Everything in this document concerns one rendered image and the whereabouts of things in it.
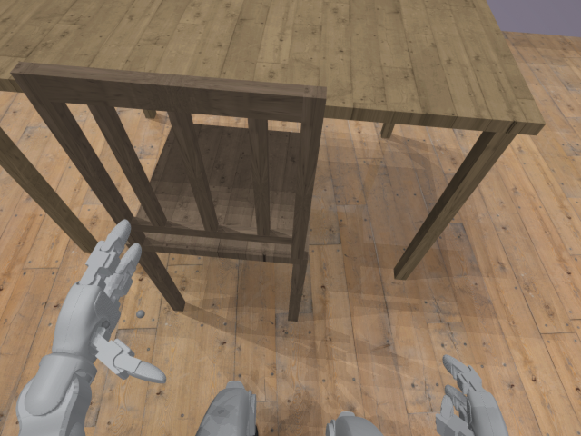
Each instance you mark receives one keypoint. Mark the robot left forearm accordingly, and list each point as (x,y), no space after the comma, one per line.
(56,400)

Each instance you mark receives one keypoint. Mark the robot right thigh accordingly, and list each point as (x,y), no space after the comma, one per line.
(351,426)

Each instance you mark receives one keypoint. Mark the left robot hand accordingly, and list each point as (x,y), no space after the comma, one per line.
(95,299)

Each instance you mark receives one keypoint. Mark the robot left thigh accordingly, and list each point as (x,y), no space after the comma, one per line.
(231,413)

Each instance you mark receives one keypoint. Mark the table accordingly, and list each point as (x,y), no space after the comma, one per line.
(437,63)

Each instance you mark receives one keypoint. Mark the robot thigh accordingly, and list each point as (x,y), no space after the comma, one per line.
(351,426)
(231,413)

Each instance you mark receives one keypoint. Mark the right robot hand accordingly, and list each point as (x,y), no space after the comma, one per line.
(479,414)

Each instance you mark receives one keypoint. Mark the chair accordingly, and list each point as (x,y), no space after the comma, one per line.
(216,191)

